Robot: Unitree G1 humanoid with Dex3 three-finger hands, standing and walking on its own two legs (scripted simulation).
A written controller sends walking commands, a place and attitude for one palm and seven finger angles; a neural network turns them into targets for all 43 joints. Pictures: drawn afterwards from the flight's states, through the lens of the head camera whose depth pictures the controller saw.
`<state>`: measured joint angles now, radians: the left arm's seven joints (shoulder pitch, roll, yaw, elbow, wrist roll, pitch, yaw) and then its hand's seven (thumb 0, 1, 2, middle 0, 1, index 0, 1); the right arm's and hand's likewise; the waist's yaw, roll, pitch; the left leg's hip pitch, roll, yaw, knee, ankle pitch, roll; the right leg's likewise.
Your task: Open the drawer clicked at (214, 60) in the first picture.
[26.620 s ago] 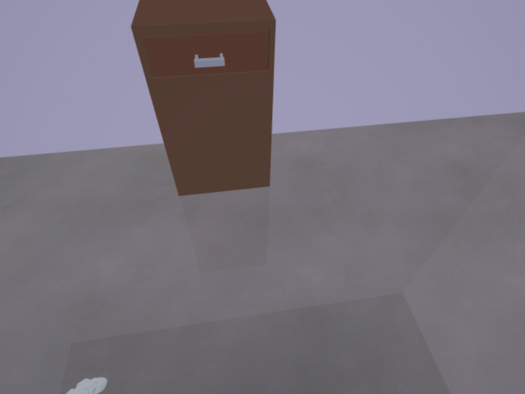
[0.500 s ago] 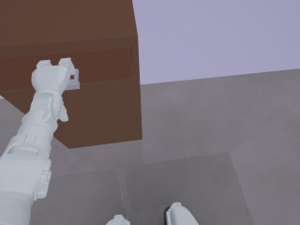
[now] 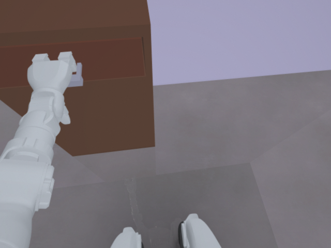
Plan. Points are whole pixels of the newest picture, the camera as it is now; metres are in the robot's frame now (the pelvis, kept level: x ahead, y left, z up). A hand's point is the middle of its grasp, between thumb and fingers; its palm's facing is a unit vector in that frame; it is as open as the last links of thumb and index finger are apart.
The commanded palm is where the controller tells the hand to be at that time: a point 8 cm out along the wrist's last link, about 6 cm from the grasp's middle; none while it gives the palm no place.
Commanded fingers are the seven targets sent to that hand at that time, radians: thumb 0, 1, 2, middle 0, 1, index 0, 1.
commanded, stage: lower the fingers behind the handle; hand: left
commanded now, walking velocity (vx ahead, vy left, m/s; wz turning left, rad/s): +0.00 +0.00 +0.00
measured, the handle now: (61, 74) +0.56 +0.24 +0.02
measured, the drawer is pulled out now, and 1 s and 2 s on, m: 0.00 0.00 0.01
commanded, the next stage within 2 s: lift the fingers back up to retry in 0.42 s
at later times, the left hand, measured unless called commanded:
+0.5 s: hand (60, 90) +0.51 +0.24 +0.02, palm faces -0.04 +0.01 -1.00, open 13.9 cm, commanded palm +0.49 +0.24 +0.05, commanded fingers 0.00 -0.50 0.30 -0.30 -1.20 -0.30 -1.20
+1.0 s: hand (58, 90) +0.50 +0.24 +0.02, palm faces -0.10 -0.02 -0.99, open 13.9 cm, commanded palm +0.48 +0.23 +0.12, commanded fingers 0.00 -0.50 0.30 -0.30 -1.20 -0.30 -1.20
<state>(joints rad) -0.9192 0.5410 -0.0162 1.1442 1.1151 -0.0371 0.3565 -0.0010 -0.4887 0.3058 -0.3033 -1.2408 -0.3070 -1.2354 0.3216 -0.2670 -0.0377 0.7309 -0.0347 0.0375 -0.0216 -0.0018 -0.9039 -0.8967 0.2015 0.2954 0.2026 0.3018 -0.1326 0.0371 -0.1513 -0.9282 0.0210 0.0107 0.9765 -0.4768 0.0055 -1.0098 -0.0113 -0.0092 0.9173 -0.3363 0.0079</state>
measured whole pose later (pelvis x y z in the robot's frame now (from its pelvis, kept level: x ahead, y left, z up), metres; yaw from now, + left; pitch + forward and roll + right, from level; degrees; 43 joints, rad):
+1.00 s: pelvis +0.02 +0.01 +0.02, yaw +0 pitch +22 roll -1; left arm -0.76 0.52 0.02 1.00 1.09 -0.07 0.30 0.00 -0.49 0.31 -0.31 -1.18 -0.33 -1.11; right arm 0.35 -0.26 -0.05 0.74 -0.03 0.04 -0.03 0.00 -0.90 -0.90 0.20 0.30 0.20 0.30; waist -0.12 0.06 -0.11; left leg -0.77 0.02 0.01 0.84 -0.45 0.01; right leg -0.85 -0.01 -0.01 0.78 -0.31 0.02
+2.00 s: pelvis +0.01 +0.00 +0.03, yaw -1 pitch +18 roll +0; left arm -0.84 0.54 0.01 1.07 1.10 -0.06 0.28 0.00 -0.49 0.31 -0.32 -1.20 -0.31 -1.20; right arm 0.35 -0.27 -0.05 0.75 -0.01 0.06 -0.03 0.00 -0.90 -0.90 0.20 0.30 0.20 0.30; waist -0.12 0.04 -0.11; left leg -0.66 0.02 0.03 0.75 -0.40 0.00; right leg -0.76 0.00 0.01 0.71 -0.27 0.01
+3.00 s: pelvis +0.01 +0.00 +0.03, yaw -1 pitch +20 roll +0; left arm -0.89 0.58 0.02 1.10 1.10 -0.09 0.27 0.00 -0.49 0.31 -0.33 -1.21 -0.34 -1.21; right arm 0.35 -0.28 -0.04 0.73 -0.02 0.07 -0.03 0.00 -0.90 -0.90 0.20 0.30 0.20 0.30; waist -0.13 0.04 -0.11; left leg -0.73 0.02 0.02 0.79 -0.41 0.00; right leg -0.82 0.00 0.01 0.74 -0.27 0.01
